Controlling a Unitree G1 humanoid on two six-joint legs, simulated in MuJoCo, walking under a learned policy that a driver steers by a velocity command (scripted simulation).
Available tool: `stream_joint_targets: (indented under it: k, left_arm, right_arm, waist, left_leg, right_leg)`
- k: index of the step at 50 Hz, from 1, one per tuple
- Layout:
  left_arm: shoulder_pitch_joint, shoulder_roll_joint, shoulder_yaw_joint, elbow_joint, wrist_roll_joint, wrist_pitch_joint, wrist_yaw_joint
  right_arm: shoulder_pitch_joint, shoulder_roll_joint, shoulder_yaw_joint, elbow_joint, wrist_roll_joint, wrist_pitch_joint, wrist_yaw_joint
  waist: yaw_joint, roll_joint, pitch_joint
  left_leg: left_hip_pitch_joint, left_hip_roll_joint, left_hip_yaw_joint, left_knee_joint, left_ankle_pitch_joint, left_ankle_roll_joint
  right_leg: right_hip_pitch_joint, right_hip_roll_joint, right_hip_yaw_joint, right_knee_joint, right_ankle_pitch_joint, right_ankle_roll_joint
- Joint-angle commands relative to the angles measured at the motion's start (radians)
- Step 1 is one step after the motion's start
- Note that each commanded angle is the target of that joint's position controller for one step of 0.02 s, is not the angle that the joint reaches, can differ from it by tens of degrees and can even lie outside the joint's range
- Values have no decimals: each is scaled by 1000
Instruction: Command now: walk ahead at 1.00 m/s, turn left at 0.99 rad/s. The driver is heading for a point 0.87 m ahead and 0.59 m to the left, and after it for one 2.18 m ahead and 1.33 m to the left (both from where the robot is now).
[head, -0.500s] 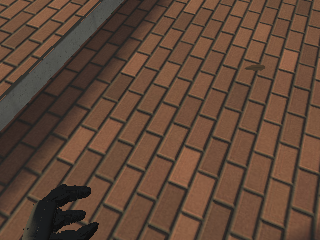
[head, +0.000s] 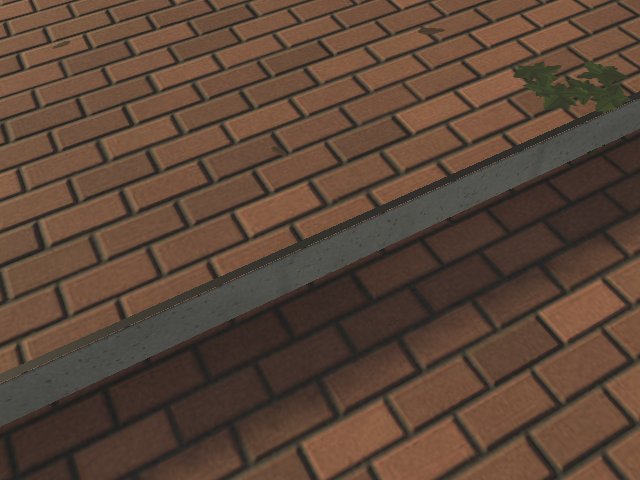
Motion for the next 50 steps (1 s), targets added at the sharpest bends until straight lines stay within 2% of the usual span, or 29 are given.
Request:
stream_joint_targets:
  k: [1, 3, 5, 9, 13, 14, 16, 17, 18, 19, 20, 21, 23, 26, 31, 33, 34, 36, 37, 38, 39, 40, 42, 43, 44, 45, 47, 49, 50]
  left_arm:
    - [-177, 190, 25, -232, -6, -66, -3]
    - [-142, 173, 18, -214, 27, -30, 1]
    - [-160, 150, 12, -229, 36, 10, -4]
    - [-372, 89, -16, -314, 0, 11, -27]
    - [-385, 142, -1, -308, -20, 5, -19]
    - [-324, 177, 13, -288, -19, 2, -10]
    - [20, 261, 56, -208, -15, -9, 20]
    - [230, 330, 79, -168, 16, -16, 41]
    - [97, 401, 91, -190, 42, -15, 32]
    - [-47, 295, 85, -222, 31, -8, 22]
    - [-115, 209, 65, -226, 20, -3, 18]
    - [-119, 170, 55, -201, 22, -2, 13]
    - [-70, 145, 45, -131, 14, -16, 9]
    - [-54, 115, 39, -82, -11, -48, -17]
    - [-98, 156, 42, -61, -13, -68, -12]
    - [-56, 204, 50, -47, -11, -61, -2]
    - [-63, 225, 54, -55, -5, -52, 9]
    - [-159, 258, 60, -96, -3, -29, 17]
    - [-221, 255, 58, -136, -34, -11, 2]
    - [-283, 212, 55, -143, -42, -4, -16]
    - [-123, 65, 11, -198, -9, -15, -10]
    - [-104, 126, 10, -244, -17, -27, -5]
    - [-217, 102, -5, -265, 0, -27, 0]
    - [-248, 56, -21, -263, 17, -15, -6]
    - [-263, 21, -35, -283, 12, 8, -12]
    - [-332, -46, -52, -322, -1, 37, -5]
    - [-501, -115, -81, -427, -11, 50, 20]
    - [-574, -77, -100, -481, -28, 46, 17]
    - [-547, -42, -88, -464, -28, 46, 11]
  right_arm:
    - [259, -227, -91, 22, 1, 6, -42]
    - [202, -180, -73, 23, 8, -29, -50]
    - [183, -148, -56, 29, 15, -57, -44]
    - [180, -172, -73, 35, 18, -80, -28]
    - [248, -198, -89, 59, 30, -77, -20]
    - [249, -215, -94, 59, 24, -75, -23]
    - [176, -241, -96, 51, 11, -80, -18]
    - [139, -90, -54, 14, 4, -94, -22]
    - [271, -6, -20, -52, 57, -91, -24]
    - [235, -83, -19, -7, 22, -70, -34]
    - [169, -113, -26, -2, 4, -57, -24]
    - [124, -111, -26, -1, -5, -46, -9]
    - [67, -67, -16, -34, -13, -22, 21]
    - [-14, -27, 5, -89, -11, 0, 33]
    - [-194, -19, 27, -162, -7, -3, 54]
    - [-132, -25, 24, -142, -9, 5, 41]
    - [-61, -42, 15, -126, -10, 11, 27]
    - [221, -104, -18, -51, -14, 10, 2]
    - [404, -142, -49, 20, -17, -7, -10]
    - [417, -171, -78, 68, 14, -11, -25]
    - [276, -255, -75, 26, -27, -15, -19]
    - [322, -268, -94, -19, -27, 1, -37]
    - [324, -178, -69, 38, -23, -11, -57]
    - [323, -134, -48, 66, -19, -30, -56]
    - [339, -97, -30, 89, -8, -52, -57]
    - [363, -58, -15, 128, -16, -70, -51]
    - [356, -50, -4, 178, -25, -102, -34]
    - [309, -28, 15, 209, 13, -105, -37]
    - [311, -2, 26, 220, 30, -107, -49]
  waist:
    - [-106, -100, -105]
    - [-7, -145, -21]
    - [29, -132, 14]
    - [-27, -50, 40]
    - [-72, 5, -27]
    - [-45, 7, -75]
    - [160, -25, -254]
    - [219, -198, -367]
    - [46, -532, -447]
    - [29, -325, -304]
    - [27, -189, -199]
    - [23, -88, -123]
    - [1, -110, -53]
    - [-27, -113, -24]
    - [-47, -67, 58]
    - [-83, -112, -17]
    - [-131, -155, -71]
    - [-280, -157, -197]
    - [-359, -74, -245]
    - [-338, 153, -160]
    - [-92, 186, -161]
    - [-142, 67, -433]
    - [-94, -70, -121]
    - [-66, -84, -52]
    - [-35, -70, -4]
    - [-23, -10, 15]
    - [8, -5, 83]
    - [44, -43, 159]
    - [41, -59, 114]
  left_leg:
    - [704, 375, -836, -539, -49, 219]
    - [423, 291, -680, -538, 136, 187]
    - [220, 224, -581, -571, 156, 172]
    - [57, 114, -473, -604, 260, 88]
    - [259, 146, -515, -493, 494, 8]
    - [323, 148, -524, -388, 634, -16]
    - [241, 100, -470, 59, 717, -71]
    - [54, 28, -394, 426, 177, -74]
    - [-203, -34, -283, 638, -219, -95]
    - [-288, 81, -258, 693, -92, -83]
    - [-281, 134, -223, 642, -8, -92]
    - [-253, 170, -208, 602, 22, -104]
    - [-238, 215, -204, 566, 22, -120]
    - [-269, 242, -173, 522, 98, -125]
    - [-108, 189, -16, 102, 288, -106]
    - [17, 122, 65, 96, 230, -62]
    - [45, 101, 87, 145, 161, -31]
    - [342, 75, 9, 60, 142, 25]
    - [653, 53, -13, -152, 271, 49]
    - [824, 110, -107, -351, 396, 67]
    - [916, 320, -410, -131, 1002, 80]
    - [1024, 461, -656, -295, 728, 240]
    - [719, 435, -704, -503, 106, 178]
    - [584, 393, -634, -498, 85, 140]
    - [452, 386, -571, -510, 112, 115]
    - [357, 400, -550, -551, 61, 111]
    - [234, 403, -484, -624, -66, 55]
    - [-10, 302, -332, -822, -71, 9]
    - [-21, 260, -250, -880, 206, 26]
  right_leg:
    - [-787, -17, 169, 168, 44, -11]
    - [-626, -59, 175, 30, 2, 19]
    - [-521, -85, 158, -138, -46, 49]
    - [-313, -44, 108, -549, 371, 39]
    - [-180, 26, 112, -758, 456, 2]
    - [-115, 55, 114, -773, 381, -6]
    - [254, 39, 112, -760, 204, -28]
    - [472, -193, 350, -797, -145, -45]
    - [534, -429, 976, -1078, -361, -123]
    - [394, -392, 959, -1103, -538, -158]
    - [270, -343, 751, -1077, -422, -154]
    - [164, -298, 588, -1076, -204, -143]
    - [62, -245, 363, -1095, 51, -118]
    - [29, -224, 147, -1128, 389, -94]
    - [-47, -121, -149, -1202, 741, -52]
    - [57, -136, -196, -1076, 1233, -41]
    - [135, -178, -189, -975, 1497, -39]
    - [83, -223, -150, -643, 1675, -69]
    - [-105, -174, -144, -318, 1526, -79]
    - [-408, 45, -152, 113, 414, -52]
    - [-701, 34, -28, 431, -60, -51]
    - [-759, 32, 106, 519, 44, -54]
    - [-943, -15, 85, 566, 35, -44]
    - [-983, -20, 71, 644, -11, -61]
    - [-1013, -26, 67, 708, -47, -67]
    - [-1097, -12, 63, 920, -131, -77]
    - [-1279, -14, 105, 1013, -193, -119]
    - [-1067, -46, 27, 524, -143, -121]
    - [-880, -38, -36, 408, -69, -117]
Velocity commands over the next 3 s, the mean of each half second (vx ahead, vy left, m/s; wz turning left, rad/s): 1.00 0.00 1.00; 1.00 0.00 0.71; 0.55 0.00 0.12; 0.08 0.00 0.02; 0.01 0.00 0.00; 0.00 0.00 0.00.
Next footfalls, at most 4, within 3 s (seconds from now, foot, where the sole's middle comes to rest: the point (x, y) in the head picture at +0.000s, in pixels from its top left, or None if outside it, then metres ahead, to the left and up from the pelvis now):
0.32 right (430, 435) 0.54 -0.15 -0.73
0.76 left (273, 348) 0.73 0.18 -0.73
1.14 right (215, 184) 1.10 0.35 -0.59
1.52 left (87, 167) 1.16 0.68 -0.59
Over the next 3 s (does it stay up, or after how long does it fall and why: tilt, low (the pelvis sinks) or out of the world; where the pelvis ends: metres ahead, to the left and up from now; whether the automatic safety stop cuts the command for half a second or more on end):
stays up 1.24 0.54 0.18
